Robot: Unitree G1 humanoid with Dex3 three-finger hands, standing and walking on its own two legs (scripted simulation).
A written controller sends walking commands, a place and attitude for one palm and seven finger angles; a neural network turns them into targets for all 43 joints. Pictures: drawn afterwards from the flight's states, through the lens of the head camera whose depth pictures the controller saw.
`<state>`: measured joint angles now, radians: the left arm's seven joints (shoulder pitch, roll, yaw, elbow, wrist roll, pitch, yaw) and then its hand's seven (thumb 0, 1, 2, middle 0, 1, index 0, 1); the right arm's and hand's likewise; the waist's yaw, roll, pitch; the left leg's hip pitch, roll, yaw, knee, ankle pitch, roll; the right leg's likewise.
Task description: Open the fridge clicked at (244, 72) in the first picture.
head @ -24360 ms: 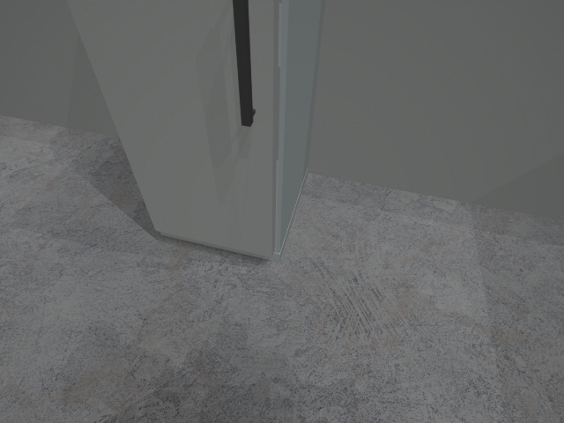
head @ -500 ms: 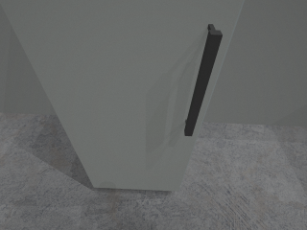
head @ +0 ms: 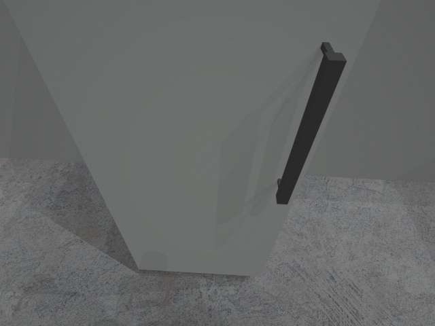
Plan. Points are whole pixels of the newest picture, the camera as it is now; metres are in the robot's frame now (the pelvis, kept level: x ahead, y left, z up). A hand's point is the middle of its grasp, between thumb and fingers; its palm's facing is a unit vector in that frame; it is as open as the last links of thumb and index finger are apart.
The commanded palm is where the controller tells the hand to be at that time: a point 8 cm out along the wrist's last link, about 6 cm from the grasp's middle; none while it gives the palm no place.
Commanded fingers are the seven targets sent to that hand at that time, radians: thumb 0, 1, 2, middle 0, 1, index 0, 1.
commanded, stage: look again from close up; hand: right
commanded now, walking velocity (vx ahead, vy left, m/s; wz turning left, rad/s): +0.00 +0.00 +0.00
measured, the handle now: (299, 139) +0.43 -0.12 +0.14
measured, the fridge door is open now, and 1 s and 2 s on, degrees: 0 0 0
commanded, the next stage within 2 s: none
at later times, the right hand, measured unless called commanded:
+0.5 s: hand out of the picture +0.00 -0.15 -0.17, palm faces +0.02 +0.98 -0.19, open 7.4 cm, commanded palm none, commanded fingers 0.00 -0.90 -0.90 0.20 0.30 0.20 0.30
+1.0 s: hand out of the picture +0.01 -0.14 -0.17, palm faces +0.03 +0.98 -0.21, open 7.4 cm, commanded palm none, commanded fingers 0.00 -0.90 -0.90 0.20 0.30 0.20 0.30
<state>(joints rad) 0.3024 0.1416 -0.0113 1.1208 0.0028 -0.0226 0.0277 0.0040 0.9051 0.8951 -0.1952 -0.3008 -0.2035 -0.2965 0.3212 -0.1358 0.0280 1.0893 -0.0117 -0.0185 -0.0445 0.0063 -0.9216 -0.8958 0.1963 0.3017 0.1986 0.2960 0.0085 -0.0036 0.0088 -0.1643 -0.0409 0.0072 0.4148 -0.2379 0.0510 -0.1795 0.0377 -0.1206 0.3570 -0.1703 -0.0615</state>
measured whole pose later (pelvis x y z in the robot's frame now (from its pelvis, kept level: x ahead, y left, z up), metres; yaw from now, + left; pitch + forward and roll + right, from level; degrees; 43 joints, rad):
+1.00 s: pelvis +0.02 +0.03 +0.00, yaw +0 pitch -1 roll -1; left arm 0.28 0.16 -0.01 1.14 0.00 -0.02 0.04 0.00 0.90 0.90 -0.20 -0.30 -0.20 -0.30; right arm 0.33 -0.14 0.02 1.09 -0.01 -0.03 -0.05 0.00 -0.91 -0.90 0.20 0.30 0.20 0.30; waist 0.00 0.00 0.02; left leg -0.10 -0.08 0.01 0.37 -0.25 0.09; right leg -0.14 0.00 -0.11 0.36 -0.20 -0.02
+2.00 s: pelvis +0.02 +0.01 +0.00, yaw +0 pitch -1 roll -1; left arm 0.24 0.19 -0.02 1.15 0.01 -0.03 0.03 0.00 0.90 0.89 -0.20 -0.30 -0.20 -0.30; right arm 0.29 -0.19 0.02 1.10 -0.01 -0.03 -0.03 0.00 -0.91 -0.90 0.20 0.30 0.20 0.30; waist -0.01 0.01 0.03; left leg -0.10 -0.06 0.01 0.35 -0.24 0.07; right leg -0.13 0.03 -0.11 0.32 -0.19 -0.04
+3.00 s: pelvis -0.06 +0.06 +0.00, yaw +1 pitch +0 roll -3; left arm 0.26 0.23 0.06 1.08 0.01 0.04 0.01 0.00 0.90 0.89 -0.20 -0.30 -0.20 -0.30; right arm 0.35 -0.16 -0.03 1.02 -0.02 -0.01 -0.03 0.00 -0.91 -0.90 0.20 0.30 0.20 0.30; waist -0.04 0.02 0.01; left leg -0.21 -0.04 0.01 0.38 -0.17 0.08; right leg -0.32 0.01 0.00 0.86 -0.33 0.01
